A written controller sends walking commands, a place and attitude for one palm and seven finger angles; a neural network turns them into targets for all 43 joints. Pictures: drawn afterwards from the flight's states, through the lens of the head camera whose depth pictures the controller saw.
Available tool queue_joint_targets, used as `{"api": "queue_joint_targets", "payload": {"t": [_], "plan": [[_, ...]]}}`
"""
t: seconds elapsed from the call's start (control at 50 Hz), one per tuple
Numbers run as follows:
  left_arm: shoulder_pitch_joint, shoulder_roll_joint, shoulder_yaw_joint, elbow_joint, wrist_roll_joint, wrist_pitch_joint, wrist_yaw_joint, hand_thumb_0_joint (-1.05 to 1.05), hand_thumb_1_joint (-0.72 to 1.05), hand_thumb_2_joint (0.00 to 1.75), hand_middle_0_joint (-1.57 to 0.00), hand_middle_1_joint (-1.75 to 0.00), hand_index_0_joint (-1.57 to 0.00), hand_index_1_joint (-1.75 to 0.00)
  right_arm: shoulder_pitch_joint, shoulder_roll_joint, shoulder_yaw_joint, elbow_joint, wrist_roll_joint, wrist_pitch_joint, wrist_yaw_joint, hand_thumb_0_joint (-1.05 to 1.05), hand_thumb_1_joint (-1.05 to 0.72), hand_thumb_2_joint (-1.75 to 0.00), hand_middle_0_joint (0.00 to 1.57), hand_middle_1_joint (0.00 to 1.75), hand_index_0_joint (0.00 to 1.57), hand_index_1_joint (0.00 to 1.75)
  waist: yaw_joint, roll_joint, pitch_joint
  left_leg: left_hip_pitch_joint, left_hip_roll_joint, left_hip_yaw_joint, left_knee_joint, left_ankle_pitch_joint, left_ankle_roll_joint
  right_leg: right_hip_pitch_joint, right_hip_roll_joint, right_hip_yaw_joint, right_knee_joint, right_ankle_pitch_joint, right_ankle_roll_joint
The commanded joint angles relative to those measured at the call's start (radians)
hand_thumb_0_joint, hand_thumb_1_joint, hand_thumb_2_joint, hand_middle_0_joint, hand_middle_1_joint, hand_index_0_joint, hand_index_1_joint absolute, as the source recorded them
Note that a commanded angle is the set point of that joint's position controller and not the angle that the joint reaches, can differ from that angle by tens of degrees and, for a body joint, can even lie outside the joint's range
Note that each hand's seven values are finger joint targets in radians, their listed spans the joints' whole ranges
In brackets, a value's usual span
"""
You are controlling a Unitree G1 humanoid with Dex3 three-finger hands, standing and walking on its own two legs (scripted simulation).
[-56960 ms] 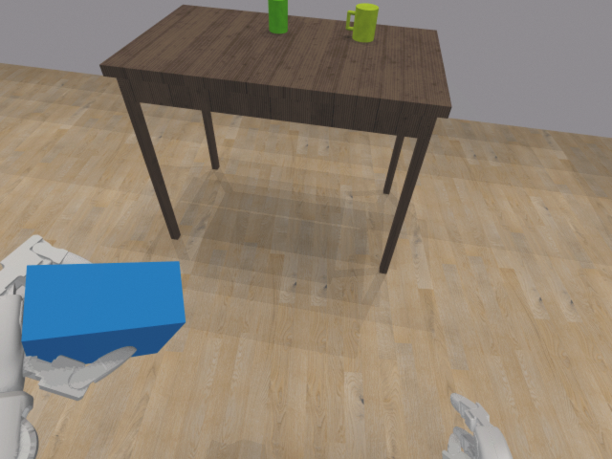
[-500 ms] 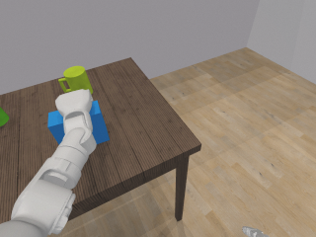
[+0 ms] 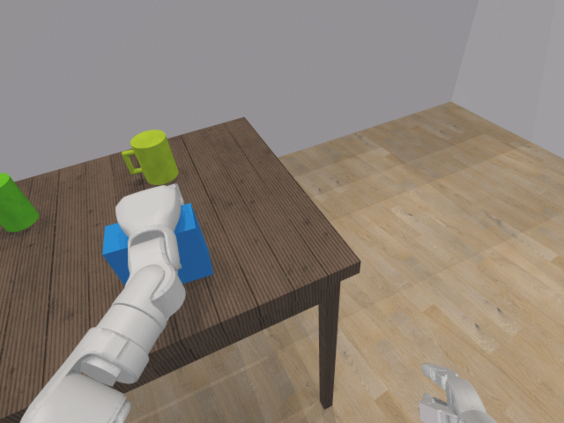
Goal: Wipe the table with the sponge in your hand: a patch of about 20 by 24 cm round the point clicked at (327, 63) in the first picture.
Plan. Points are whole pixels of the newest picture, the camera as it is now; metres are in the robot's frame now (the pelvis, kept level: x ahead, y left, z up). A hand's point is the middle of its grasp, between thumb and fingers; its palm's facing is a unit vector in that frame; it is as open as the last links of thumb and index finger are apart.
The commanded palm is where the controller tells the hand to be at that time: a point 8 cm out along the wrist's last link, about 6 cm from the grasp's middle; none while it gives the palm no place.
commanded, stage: wipe back along the third lane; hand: left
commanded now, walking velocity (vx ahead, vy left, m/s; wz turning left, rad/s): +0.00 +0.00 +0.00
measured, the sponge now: (166, 259) +0.36 +0.23 +0.05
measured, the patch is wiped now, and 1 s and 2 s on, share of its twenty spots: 1.00 1.00 1.00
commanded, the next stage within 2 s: slide back across to the middle lane in 0.08 s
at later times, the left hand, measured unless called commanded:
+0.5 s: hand (161, 243) +0.35 +0.22 +0.10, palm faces +0.03 -0.07 -1.00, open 10.4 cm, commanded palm +0.30 +0.22 +0.15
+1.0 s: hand (119, 262) +0.31 +0.27 +0.10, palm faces +0.01 -0.06 -1.00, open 10.4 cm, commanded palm +0.29 +0.28 +0.15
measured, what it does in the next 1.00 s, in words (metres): stands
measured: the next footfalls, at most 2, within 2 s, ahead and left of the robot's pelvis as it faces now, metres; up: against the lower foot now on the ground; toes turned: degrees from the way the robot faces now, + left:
none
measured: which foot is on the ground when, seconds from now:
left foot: down 0.00-1.00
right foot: down 0.00-1.00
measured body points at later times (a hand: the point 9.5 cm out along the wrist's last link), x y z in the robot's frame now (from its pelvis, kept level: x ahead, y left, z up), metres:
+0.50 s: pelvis -0.01 +0.00 +0.00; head -0.03 -0.05 +0.45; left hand +0.34 +0.22 +0.16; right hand +0.19 -0.23 -0.10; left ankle +0.01 +0.12 -0.73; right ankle -0.06 -0.08 -0.73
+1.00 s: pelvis +0.00 -0.02 +0.00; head -0.02 -0.07 +0.45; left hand +0.30 +0.26 +0.16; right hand +0.21 -0.26 -0.09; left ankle +0.01 +0.12 -0.73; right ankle -0.06 -0.08 -0.73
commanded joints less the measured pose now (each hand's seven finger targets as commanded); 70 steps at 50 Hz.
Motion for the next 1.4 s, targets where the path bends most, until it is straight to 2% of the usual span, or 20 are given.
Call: {"api": "queue_joint_targets", "payload": {"t": [0.0, 0.14, 0.22, 0.28, 0.32, 0.42, 0.52, 0.6, 0.68, 0.8, 0.82, 0.9, 0.92, 0.98, 1.02, 1.04, 1.12, 1.18, 1.22, 1.38], "plan": [[-0.145, 0.024, 0.017, -0.093, -0.043, 0.012, -0.027, 0.0, 0.1, 1.3, -1.2, -1.6, -1.2, -1.6, -0.186, -0.096, -0.032, -0.155, 0.007, -0.046, 0.003, 0.0, -0.9, -0.9, 0.2, 0.3, 0.2, 0.3, -0.006, -0.178, -0.13, 0.113, -0.029, 0.02, -0.003, 0.266, 0.046, 0.013, -0.013, 0.039, -0.049, 0.538, 0.017], [-0.148, 0.017, 0.002, -0.116, -0.045, 0.055, -0.025, 0.0, 0.1, 1.3, -1.2, -1.6, -1.2, -1.6, -0.218, -0.092, -0.024, -0.158, 0.008, -0.049, -0.001, 0.0, -0.9, -0.9, 0.2, 0.3, 0.2, 0.3, 0.001, -0.166, -0.109, 0.112, -0.027, 0.018, -0.019, 0.222, 0.043, 0.0, -0.012, 0.037, -0.05, 0.453, 0.015], [-0.213, 0.103, 0.061, -0.131, -0.028, 0.057, -0.027, 0.0, 0.1, 1.3, -1.2, -1.6, -1.2, -1.6, -0.233, -0.092, -0.018, -0.158, 0.006, -0.049, -0.013, 0.0, -0.9, -0.9, 0.2, 0.3, 0.2, 0.3, 0.008, -0.166, -0.127, 0.107, -0.027, 0.01, -0.03, 0.202, 0.042, 0.006, -0.012, 0.052, -0.059, 0.413, 0.014], [-0.229, 0.121, 0.064, -0.136, -0.019, 0.049, -0.027, 0.0, 0.1, 1.3, -1.2, -1.6, -1.2, -1.6, -0.225, -0.091, -0.017, -0.153, 0.003, -0.056, -0.019, 0.0, -0.9, -0.9, 0.2, 0.3, 0.2, 0.3, 0.009, -0.145, -0.144, 0.12, -0.032, 0.018, -0.024, 0.207, 0.044, 0.02, -0.012, 0.052, -0.053, 0.421, 0.014], [-0.204, 0.179, 0.124, -0.179, -0.019, 0.033, -0.028, 0.0, 0.1, 1.3, -1.2, -1.6, -1.2, -1.6, -0.236, -0.085, -0.018, -0.167, -0.001, -0.059, -0.02, 0.0, -0.9, -0.9, 0.2, 0.3, 0.2, 0.3, 0.031, -0.137, -0.184, 0.124, -0.033, 0.01, -0.023, 0.244, 0.044, 0.058, -0.011, 0.063, -0.049, 0.465, 0.011], [-0.219, 0.199, 0.13, -0.228, -0.005, 0.014, -0.037, 0.0, 0.1, 1.3, -1.2, -1.6, -1.2, -1.6, -0.24, -0.083, -0.017, -0.173, -0.003, -0.069, -0.028, 0.0, -0.9, -0.9, 0.2, 0.3, 0.2, 0.3, 0.029, -0.125, -0.155, 0.13, -0.034, 0.008, -0.034, 0.23, 0.046, 0.045, -0.007, 0.068, -0.062, 0.432, 0.009], [-0.133, 0.21, 0.149, -0.269, -0.01, -0.001, -0.043, 0.0, 0.1, 1.3, -1.2, -1.6, -1.2, -1.6, -0.245, -0.085, -0.019, -0.179, -0.007, -0.083, -0.029, 0.0, -0.9, -0.9, 0.2, 0.3, 0.2, 0.3, 0.038, -0.138, -0.159, 0.138, -0.037, 0.018, -0.032, 0.265, 0.048, 0.074, -0.008, 0.075, -0.06, 0.497, 0.012], [-0.081, 0.292, 0.21, -0.27, -0.013, -0.011, -0.044, 0.0, 0.1, 1.3, -1.2, -1.6, -1.2, -1.6, -0.237, -0.099, -0.022, -0.16, -0.012, -0.091, -0.038, 0.0, -0.9, -0.9, 0.2, 0.3, 0.2, 0.3, 0.041, -0.149, -0.144, 0.136, -0.042, 0.031, -0.025, 0.266, 0.048, 0.095, -0.008, 0.101, -0.065, 0.547, 0.019], [-0.065, 0.304, 0.209, -0.28, -0.014, -0.017, -0.062, 0.0, 0.1, 1.3, -1.2, -1.6, -1.2, -1.6, -0.239, -0.1, -0.02, -0.16, -0.011, -0.097, -0.043, 0.0, -0.9, -0.9, 0.2, 0.3, 0.2, 0.3, 0.036, -0.143, -0.11, 0.133, -0.043, 0.027, -0.032, 0.256, 0.048, 0.082, -0.008, 0.105, -0.073, 0.532, 0.02], [0.069, 0.338, 0.257, -0.345, -0.033, -0.074, -0.091, 0.0, 0.1, 1.3, -1.2, -1.6, -1.2, -1.6, -0.224, -0.101, -0.029, -0.173, -0.016, -0.114, -0.045, 0.0, -0.9, -0.9, 0.2, 0.3, 0.2, 0.3, 0.042, -0.141, -0.151, 0.143, -0.049, 0.03, -0.009, 0.307, 0.054, 0.135, -0.018, 0.126, -0.057, 0.683, 0.029], [0.07, 0.381, 0.296, -0.364, -0.034, -0.085, -0.095, 0.0, 0.1, 1.3, -1.2, -1.6, -1.2, -1.6, -0.229, -0.105, -0.027, -0.175, -0.019, -0.112, -0.046, 0.0, -0.9, -0.9, 0.2, 0.3, 0.2, 0.3, 0.047, -0.123, -0.165, 0.14, -0.05, 0.023, -0.012, 0.31, 0.052, 0.143, -0.017, 0.145, -0.055, 0.688, 0.022], [0.091, 0.405, 0.312, -0.358, -0.033, -0.115, -0.099, 0.0, 0.1, 1.3, -1.2, -1.6, -1.2, -1.6, -0.213, -0.108, -0.031, -0.166, -0.02, -0.117, -0.055, 0.0, -0.9, -0.9, 0.2, 0.3, 0.2, 0.3, 0.036, -0.135, -0.105, 0.122, -0.048, 0.024, -0.014, 0.284, 0.054, 0.112, -0.017, 0.134, -0.066, 0.659, 0.029], [0.038, 0.398, 0.297, -0.368, -0.03, -0.117, -0.105, 0.0, 0.1, 1.3, -1.2, -1.6, -1.2, -1.6, -0.222, -0.109, -0.026, -0.167, -0.019, -0.114, -0.059, 0.0, -0.9, -0.9, 0.2, 0.3, 0.2, 0.3, 0.027, -0.098, -0.095, 0.124, -0.049, 0.019, -0.022, 0.28, 0.053, 0.092, -0.015, 0.138, -0.076, 0.622, 0.021], [-0.008, 0.395, 0.28, -0.277, -0.021, -0.13, -0.105, 0.0, 0.1, 1.3, -1.2, -1.6, -1.2, -1.6, -0.19, -0.116, -0.032, -0.144, -0.018, -0.119, -0.069, 0.0, -0.9, -0.9, 0.2, 0.3, 0.2, 0.3, 0.008, -0.121, -0.054, 0.121, -0.047, 0.026, -0.023, 0.247, 0.057, 0.053, -0.013, 0.12, -0.097, 0.561, 0.028], [-0.049, 0.442, 0.306, -0.237, -0.01, -0.143, -0.112, 0.0, 0.1, 1.3, -1.2, -1.6, -1.2, -1.6, -0.184, -0.122, -0.029, -0.137, -0.02, -0.119, -0.078, 0.0, -0.9, -0.9, 0.2, 0.3, 0.2, 0.3, 0.007, -0.123, -0.061, 0.11, -0.05, 0.021, -0.023, 0.237, 0.056, 0.054, -0.016, 0.143, -0.102, 0.56, 0.026], [-0.09, 0.426, 0.283, -0.212, 0.0, -0.152, -0.112, 0.0, 0.1, 1.3, -1.2, -1.6, -1.2, -1.6, -0.167, -0.123, -0.031, -0.125, -0.019, -0.12, -0.082, 0.0, -0.9, -0.9, 0.2, 0.3, 0.2, 0.3, -0.007, -0.126, -0.068, 0.111, -0.048, 0.027, -0.023, 0.226, 0.057, 0.048, -0.019, 0.127, -0.1, 0.537, 0.029], [-0.141, 0.434, 0.288, -0.146, 0.018, -0.201, -0.124, 0.0, 0.1, 1.3, -1.2, -1.6, -1.2, -1.6, -0.138, -0.126, -0.034, -0.119, -0.02, -0.126, -0.087, 0.0, -0.9, -0.9, 0.2, 0.3, 0.2, 0.3, -0.006, -0.105, -0.112, 0.111, -0.05, 0.015, -0.015, 0.24, 0.06, 0.043, -0.016, 0.126, -0.098, 0.54, 0.02], [-0.165, 0.402, 0.259, -0.059, 0.016, -0.241, -0.126, 0.0, 0.1, 1.3, -1.2, -1.6, -1.2, -1.6, -0.094, -0.13, -0.038, -0.107, -0.019, -0.128, -0.089, 0.0, -0.9, -0.9, 0.2, 0.3, 0.2, 0.3, -0.021, -0.14, -0.108, 0.088, -0.047, 0.02, -0.004, 0.215, 0.061, 0.029, -0.019, 0.103, -0.094, 0.529, 0.031], [-0.198, 0.461, 0.307, -0.007, 0.016, -0.268, -0.127, 0.0, 0.1, 1.3, -1.2, -1.6, -1.2, -1.6, -0.079, -0.136, -0.037, -0.101, -0.021, -0.126, -0.091, 0.0, -0.9, -0.9, 0.2, 0.3, 0.2, 0.3, -0.016, -0.145, -0.11, 0.062, -0.044, 0.012, -0.003, 0.203, 0.061, 0.025, -0.019, 0.12, -0.094, 0.519, 0.029], [-0.242, 0.433, 0.289, 0.117, 0.031, -0.35, -0.094, 0.0, 0.1, 1.3, -1.2, -1.6, -1.2, -1.6, 0.004, -0.148, -0.055, -0.086, -0.019, -0.115, -0.076, 0.0, -0.9, -0.9, 0.2, 0.3, 0.2, 0.3, -0.03, -0.151, -0.114, 0.019, -0.041, 0.016, 0.023, 0.201, 0.066, -0.015, -0.015, 0.091, -0.071, 0.528, 0.031]]}}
